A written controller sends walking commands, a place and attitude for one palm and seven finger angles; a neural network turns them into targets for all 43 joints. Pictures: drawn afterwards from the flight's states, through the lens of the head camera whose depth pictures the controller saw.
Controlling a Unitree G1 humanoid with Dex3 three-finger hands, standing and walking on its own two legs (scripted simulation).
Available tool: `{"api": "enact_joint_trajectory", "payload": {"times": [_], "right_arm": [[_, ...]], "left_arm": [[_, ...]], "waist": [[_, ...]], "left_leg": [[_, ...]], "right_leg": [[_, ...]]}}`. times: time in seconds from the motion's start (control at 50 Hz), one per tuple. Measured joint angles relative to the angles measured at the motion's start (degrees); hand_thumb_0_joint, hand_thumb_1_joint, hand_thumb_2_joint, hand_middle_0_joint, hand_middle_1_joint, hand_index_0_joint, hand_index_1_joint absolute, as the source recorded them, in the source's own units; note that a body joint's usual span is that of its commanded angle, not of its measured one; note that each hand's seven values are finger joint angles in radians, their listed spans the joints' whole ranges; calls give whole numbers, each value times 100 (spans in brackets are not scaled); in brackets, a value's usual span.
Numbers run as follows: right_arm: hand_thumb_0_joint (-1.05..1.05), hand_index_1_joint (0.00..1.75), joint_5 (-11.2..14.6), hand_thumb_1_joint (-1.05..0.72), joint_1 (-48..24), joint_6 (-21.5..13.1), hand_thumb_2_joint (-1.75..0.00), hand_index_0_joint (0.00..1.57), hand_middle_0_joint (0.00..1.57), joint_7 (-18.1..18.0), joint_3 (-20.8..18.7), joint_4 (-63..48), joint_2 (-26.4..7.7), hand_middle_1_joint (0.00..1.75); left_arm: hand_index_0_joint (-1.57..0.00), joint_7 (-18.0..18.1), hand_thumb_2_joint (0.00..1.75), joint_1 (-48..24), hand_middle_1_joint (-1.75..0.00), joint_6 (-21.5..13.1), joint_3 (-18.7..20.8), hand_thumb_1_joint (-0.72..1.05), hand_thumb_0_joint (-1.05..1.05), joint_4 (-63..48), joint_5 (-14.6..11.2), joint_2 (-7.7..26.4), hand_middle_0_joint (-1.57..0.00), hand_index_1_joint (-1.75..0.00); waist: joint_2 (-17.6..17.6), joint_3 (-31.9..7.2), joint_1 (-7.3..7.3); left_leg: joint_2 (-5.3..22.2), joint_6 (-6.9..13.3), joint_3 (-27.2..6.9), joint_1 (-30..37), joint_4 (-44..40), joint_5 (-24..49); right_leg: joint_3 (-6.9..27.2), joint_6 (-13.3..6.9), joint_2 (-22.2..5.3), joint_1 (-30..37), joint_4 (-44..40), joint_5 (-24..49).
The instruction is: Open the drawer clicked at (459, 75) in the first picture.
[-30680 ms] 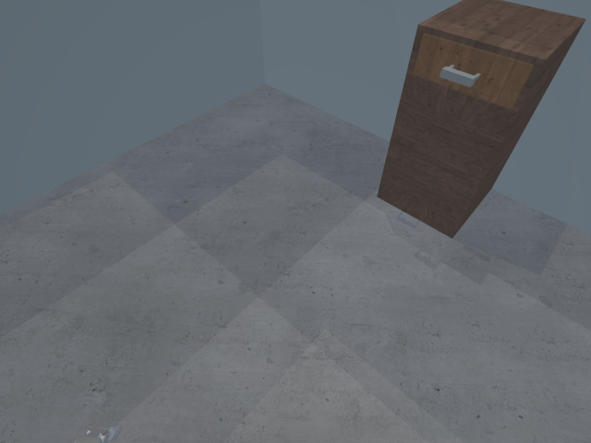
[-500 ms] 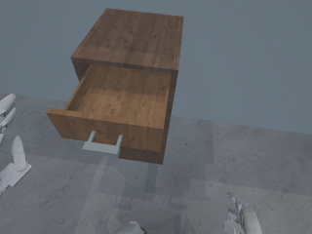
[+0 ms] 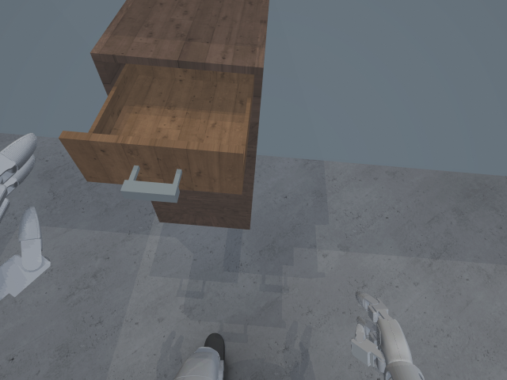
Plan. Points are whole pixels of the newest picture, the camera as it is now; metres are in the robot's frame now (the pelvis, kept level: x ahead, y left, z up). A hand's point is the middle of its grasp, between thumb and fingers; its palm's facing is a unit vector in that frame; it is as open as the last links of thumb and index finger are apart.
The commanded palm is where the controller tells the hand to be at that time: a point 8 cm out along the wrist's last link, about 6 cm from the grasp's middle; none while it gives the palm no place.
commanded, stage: stop stepping back and stand still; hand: left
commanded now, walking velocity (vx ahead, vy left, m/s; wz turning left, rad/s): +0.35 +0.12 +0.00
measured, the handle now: (154, 181) +0.47 +0.23 -0.04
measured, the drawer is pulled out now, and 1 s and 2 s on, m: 0.25 0.25 0.25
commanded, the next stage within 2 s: let the arm hang, fingers relaxed in 0.70 s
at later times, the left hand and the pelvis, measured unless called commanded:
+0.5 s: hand out of the picture +0.10 +0.22 +0.18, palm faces +0.36 -0.77 -0.53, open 7.4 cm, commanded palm +0.04 +0.27 +0.19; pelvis -0.07 -0.02 +0.01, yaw +4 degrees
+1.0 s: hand out of the picture +0.06 +0.21 -0.10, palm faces +0.17 -0.94 -0.30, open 7.4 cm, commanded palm none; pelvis -0.07 -0.01 +0.00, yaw +8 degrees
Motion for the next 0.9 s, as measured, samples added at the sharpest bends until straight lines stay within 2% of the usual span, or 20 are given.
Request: {"api": "enact_joint_trajectory", "payload": {"times": [0.02,0.06,0.1,0.12,0.18,0.22,0.28,0.32,0.4,0.44,0.48,0.52,0.58,0.62,0.68,0.7,0.76,0.8,0.84,0.9], "right_arm": [[1,30,61,-90,22,55,-90,21,20,-2,-34,41,-39,30],[1,30,167,-90,173,203,-90,21,20,-4,-99,167,-52,30],[2,30,211,-90,350,418,-90,21,20,-79,-139,240,-63,30],[2,30,223,-90,436,500,-90,21,20,-136,-151,246,-78,30],[2,30,226,-90,668,545,-90,21,20,-272,-169,193,-184,30],[2,30,211,-90,777,464,-90,20,20,-293,-195,145,-305,30],[2,30,209,-90,803,290,-90,20,20,-277,-291,50,-499,30],[2,30,223,-91,659,225,-90,20,20,-234,-339,40,-447,30],[2,30,200,-91,517,43,-90,20,20,-121,-251,-125,-252,30],[2,30,223,-91,489,6,-90,20,20,-82,-177,-142,-194,30],[2,30,249,-91,518,54,-90,20,20,-69,-129,-104,-147,30],[1,30,252,-90,566,159,-90,20,20,-56,-127,-30,-109,30],[2,30,199,-90,615,277,-90,20,20,-41,-129,154,-113,30],[2,30,167,-90,685,314,-90,21,20,-72,-108,213,-122,30],[2,30,128,-90,796,246,-90,21,20,-156,-101,125,-240,30],[2,30,115,-90,792,201,-90,21,20,-182,-134,79,-284,30],[2,30,116,-90,678,137,-90,21,20,-196,-167,114,-175,30],[2,30,129,-90,663,67,-90,20,20,-182,-130,83,-92,30],[2,30,78,-90,606,-59,-90,20,20,-31,-216,324,-162,30],[1,30,67,-90,456,284,-90,20,20,61,-274,812,-327,30]], "left_arm": [[-21,-42,90,4,-30,-14,-54,89,2,35,-8,-6,-21,-30],[-21,-56,90,181,-30,6,-119,89,1,41,36,-47,-21,-30],[-21,46,90,458,-30,81,-149,89,1,136,144,-224,-21,-30],[-21,112,90,536,-30,133,-174,88,1,243,196,-319,-21,-30],[-21,295,90,435,-30,289,-282,88,1,632,305,-514,-21,-30],[-21,377,90,255,-30,358,-380,88,1,819,341,-630,-21,-30],[-21,434,90,21,-30,379,-489,89,1,754,313,-719,-21,-30],[-21,424,90,-118,-30,346,-456,89,2,679,303,-641,-21,-30],[-21,358,90,86,-30,291,-239,89,2,436,318,-366,-21,-30],[-21,319,90,177,-30,223,-207,89,2,413,310,-297,-21,-30],[-21,289,90,254,-30,171,-229,89,2,463,317,-283,-21,-30],[-21,273,90,314,-30,150,-269,89,1,525,323,-366,-21,-30],[-21,275,90,243,-30,153,-399,89,1,717,331,-653,-21,-30],[-21,316,90,171,-30,203,-485,89,1,831,377,-783,-21,-30],[-21,402,90,101,-30,286,-604,89,1,742,402,-855,-21,-30],[-21,421,90,49,-30,292,-620,89,1,664,393,-834,-21,-30],[-21,435,90,-82,-30,301,-484,89,2,563,391,-576,-21,-30],[-21,433,90,-56,-30,297,-352,89,2,555,389,-428,-21,-30],[-21,177,90,-514,-30,256,-642,89,1,1418,632,-437,-21,-30],[-20,-233,90,-1481,-30,864,-1407,90,0,3794,720,-896,-20,-30]], "waist": [[96,51,-29],[-67,-35,44],[-254,-230,64],[-315,-321,57],[-427,-483,34],[-420,-534,-11],[-319,-439,-87],[-494,-231,-50],[-521,-127,-80],[-363,-82,-106],[-184,-113,-102],[-127,-192,-17],[-196,-244,104],[-288,-280,118],[-246,-269,79],[-199,-213,47],[-427,-74,69],[-464,-88,7],[-262,-201,50],[108,-386,92]], "left_leg": [[-20,-54,-130,-86,247,-563],[-318,-160,-229,-365,1629,-1645],[-546,-181,-108,-375,2825,-2119],[-586,-173,-8,-238,3038,-2221],[-558,-55,244,512,2518,-2380],[-492,46,302,1099,1684,-2248],[-358,172,237,1897,307,-1606],[-472,83,301,1898,312,-1619],[-469,-3,347,1759,356,-1547],[-384,-26,256,1662,485,-1545],[-292,23,144,1524,720,-1803],[-338,79,63,1233,1432,-2291],[-466,93,103,927,2388,-2369],[-435,139,232,1056,1995,-2295],[-288,241,231,1622,507,-2116],[-254,207,177,1649,287,-1628],[-370,-13,280,1583,489,-1376],[-404,-72,265,1571,478,-1434],[-404,-107,187,1371,673,-1509],[-383,-85,103,1241,945,-1630]], "right_leg": [[-89,-48,44,35,-15,47],[-45,-102,-111,6,104,-10],[67,-106,-285,19,126,-29],[105,-96,-350,49,81,0],[117,-71,-493,102,-24,98],[31,-48,-536,69,4,107],[-152,12,-527,-114,336,-8],[-35,93,-648,-292,669,-6],[29,206,-598,-543,772,-188],[-66,79,-501,-481,533,314],[-185,-79,-396,-431,398,404],[-203,-178,-365,-460,338,410],[-131,-187,-431,-402,147,542],[-113,-156,-501,-345,26,608],[-189,-91,-494,-378,165,525],[-230,-59,-479,-456,356,421],[21,102,-511,-705,1072,-230],[42,159,-481,-689,1030,-240],[-68,19,-485,-686,829,283],[-181,-170,-462,-675,899,76]]}}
